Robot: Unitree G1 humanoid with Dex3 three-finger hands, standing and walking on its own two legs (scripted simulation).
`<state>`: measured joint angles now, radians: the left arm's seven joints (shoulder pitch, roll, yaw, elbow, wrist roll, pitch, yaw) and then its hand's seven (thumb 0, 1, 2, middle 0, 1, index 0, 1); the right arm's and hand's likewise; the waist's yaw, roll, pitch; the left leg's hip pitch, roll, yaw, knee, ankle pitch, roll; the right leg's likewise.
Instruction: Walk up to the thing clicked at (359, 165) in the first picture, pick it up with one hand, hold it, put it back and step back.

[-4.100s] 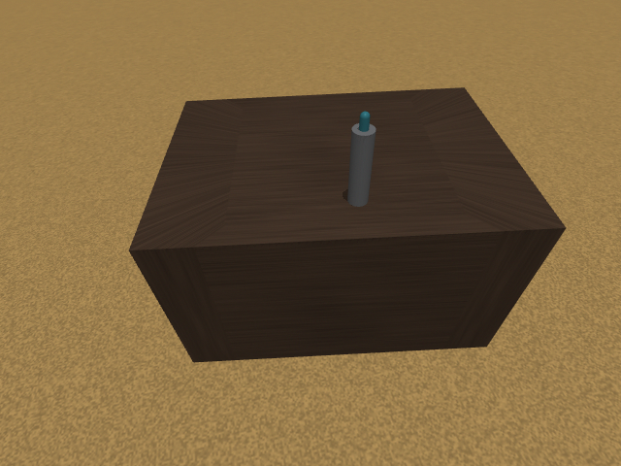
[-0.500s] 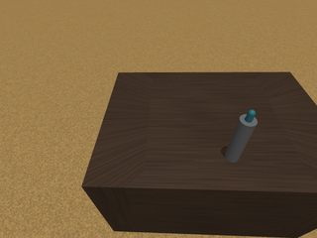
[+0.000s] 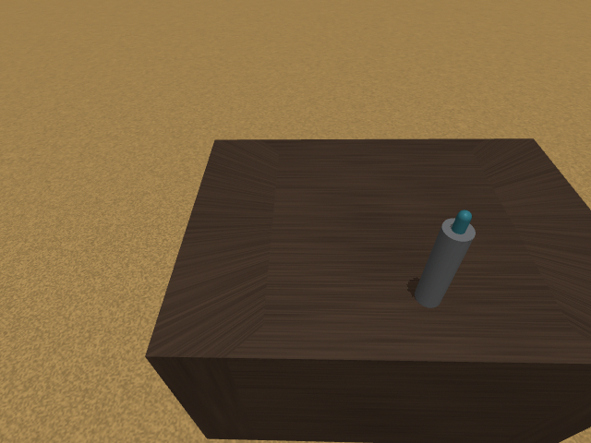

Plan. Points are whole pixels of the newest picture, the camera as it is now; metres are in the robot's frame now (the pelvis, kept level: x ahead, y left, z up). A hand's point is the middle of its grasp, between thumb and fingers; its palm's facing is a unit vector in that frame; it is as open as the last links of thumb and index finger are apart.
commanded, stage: stand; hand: right
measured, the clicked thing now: (444, 260) +0.47 -0.25 -0.06
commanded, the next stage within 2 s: rise first in 1.64 s
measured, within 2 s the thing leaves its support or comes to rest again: neither
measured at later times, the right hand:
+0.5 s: hand out of the picture +0.07 -0.25 -0.16, palm faces -0.02 +0.94 -0.34, open 7.3 cm
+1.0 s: hand out of the picture +0.09 -0.25 -0.15, palm faces -0.02 +0.94 -0.34, open 7.3 cm
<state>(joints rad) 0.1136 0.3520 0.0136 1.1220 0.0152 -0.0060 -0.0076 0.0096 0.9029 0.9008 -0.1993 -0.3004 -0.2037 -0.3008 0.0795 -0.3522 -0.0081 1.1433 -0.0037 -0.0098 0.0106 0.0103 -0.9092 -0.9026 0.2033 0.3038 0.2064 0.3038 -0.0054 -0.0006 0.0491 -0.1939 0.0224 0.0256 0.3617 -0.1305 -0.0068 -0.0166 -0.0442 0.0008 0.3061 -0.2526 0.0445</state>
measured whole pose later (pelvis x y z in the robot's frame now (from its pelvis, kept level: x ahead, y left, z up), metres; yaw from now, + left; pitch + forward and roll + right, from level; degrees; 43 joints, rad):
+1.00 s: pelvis +0.01 +0.00 +0.00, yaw +0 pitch -2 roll +0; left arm 0.14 0.35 0.01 1.10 0.02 -0.01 -0.01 0.01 0.90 0.90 -0.20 -0.30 -0.20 -0.30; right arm 0.08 -0.35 -0.01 1.13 0.00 -0.01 0.01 0.01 -0.91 -0.90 0.20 0.30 0.21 0.30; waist 0.00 0.00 0.05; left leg -0.20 0.01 0.02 0.37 -0.14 0.00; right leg -0.01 -0.05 -0.01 0.30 -0.26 0.05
